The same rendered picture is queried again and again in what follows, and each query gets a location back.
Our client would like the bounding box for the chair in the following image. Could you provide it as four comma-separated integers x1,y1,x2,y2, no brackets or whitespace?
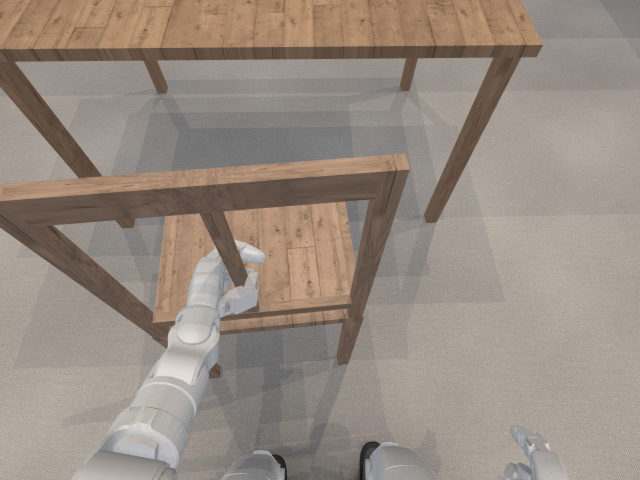
0,154,410,379

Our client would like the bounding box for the right robot hand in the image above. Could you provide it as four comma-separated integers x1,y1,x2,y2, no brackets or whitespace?
497,425,570,480

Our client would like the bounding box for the left robot hand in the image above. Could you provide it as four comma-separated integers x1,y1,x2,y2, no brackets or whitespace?
186,237,265,318

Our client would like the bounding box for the right robot thigh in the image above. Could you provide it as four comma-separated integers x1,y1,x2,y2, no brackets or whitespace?
365,446,437,480

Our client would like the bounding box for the right robot foot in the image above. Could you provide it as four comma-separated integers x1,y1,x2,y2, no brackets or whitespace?
360,442,380,480

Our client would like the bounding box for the left robot forearm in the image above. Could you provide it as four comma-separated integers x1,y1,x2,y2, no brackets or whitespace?
71,305,221,480

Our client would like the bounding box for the table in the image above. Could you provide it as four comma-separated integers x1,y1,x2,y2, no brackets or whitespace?
0,0,543,228

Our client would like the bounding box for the robot left upper arm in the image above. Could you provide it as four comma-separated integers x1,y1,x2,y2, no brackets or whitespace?
76,450,178,480

